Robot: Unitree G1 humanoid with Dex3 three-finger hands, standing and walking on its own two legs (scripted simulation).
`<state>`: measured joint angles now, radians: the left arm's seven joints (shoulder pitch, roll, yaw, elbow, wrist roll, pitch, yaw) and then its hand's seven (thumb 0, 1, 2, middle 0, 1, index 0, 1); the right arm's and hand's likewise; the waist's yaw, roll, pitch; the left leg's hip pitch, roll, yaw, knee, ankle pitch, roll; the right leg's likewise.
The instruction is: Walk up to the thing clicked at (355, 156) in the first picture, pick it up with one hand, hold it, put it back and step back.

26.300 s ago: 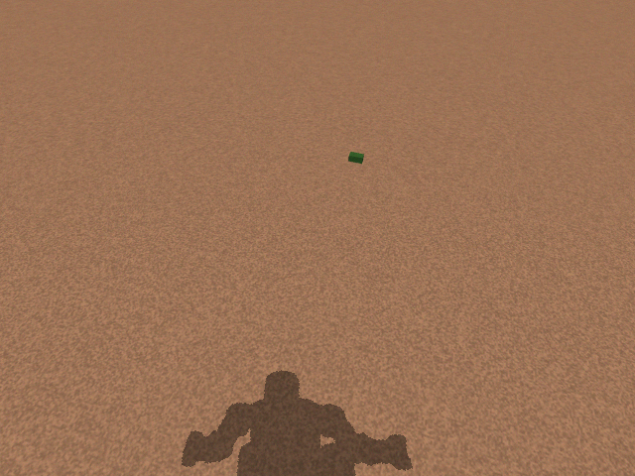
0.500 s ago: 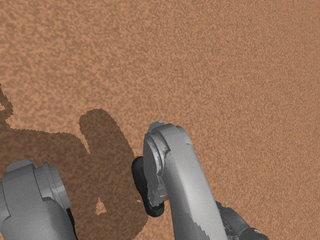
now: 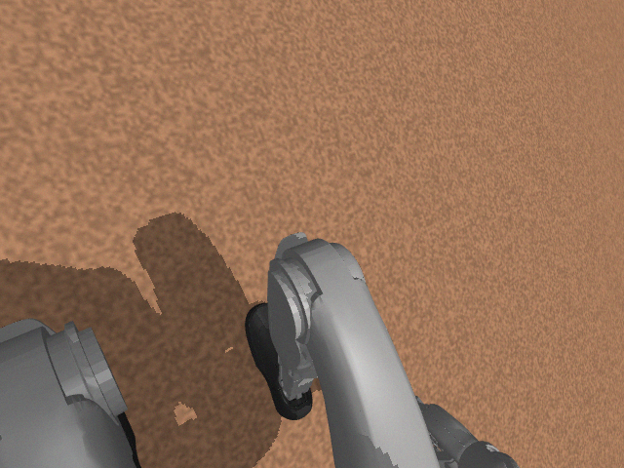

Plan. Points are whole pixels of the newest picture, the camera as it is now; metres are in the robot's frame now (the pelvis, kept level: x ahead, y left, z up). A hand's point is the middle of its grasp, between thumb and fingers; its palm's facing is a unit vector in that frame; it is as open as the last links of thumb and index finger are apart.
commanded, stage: open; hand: left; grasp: from above
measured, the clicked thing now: out of the picture +0.45 +0.33 -0.28
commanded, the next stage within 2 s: withdraw in 0.82 s
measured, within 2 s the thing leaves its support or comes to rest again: neither
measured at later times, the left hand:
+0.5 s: hand out of the picture +0.44 +0.33 -0.25, palm faces -0.45 -0.15 -0.88, open 10.1 cm
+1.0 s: hand out of the picture +0.44 +0.32 -0.24, palm faces -0.45 -0.15 -0.88, open 12.5 cm
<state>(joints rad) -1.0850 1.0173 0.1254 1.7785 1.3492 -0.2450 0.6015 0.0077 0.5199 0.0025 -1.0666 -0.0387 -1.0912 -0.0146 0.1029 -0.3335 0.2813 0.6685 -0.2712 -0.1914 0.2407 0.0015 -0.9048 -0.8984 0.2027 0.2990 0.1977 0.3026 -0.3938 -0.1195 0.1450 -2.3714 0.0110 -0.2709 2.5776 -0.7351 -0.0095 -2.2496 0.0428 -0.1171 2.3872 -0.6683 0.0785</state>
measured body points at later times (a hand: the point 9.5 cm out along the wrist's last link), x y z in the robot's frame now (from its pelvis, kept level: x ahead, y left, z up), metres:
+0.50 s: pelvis +0.00 +0.00 +0.00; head +0.27 +0.13 +0.33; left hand +0.46 +0.33 -0.19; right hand +0.06 -0.25 -0.05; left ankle +0.06 +0.13 -0.26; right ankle +0.12 -0.14 -0.26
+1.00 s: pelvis +0.00 +0.00 +0.00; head +0.27 +0.13 +0.33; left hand +0.46 +0.33 -0.19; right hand +0.06 -0.26 -0.05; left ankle +0.06 +0.13 -0.26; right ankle +0.12 -0.14 -0.26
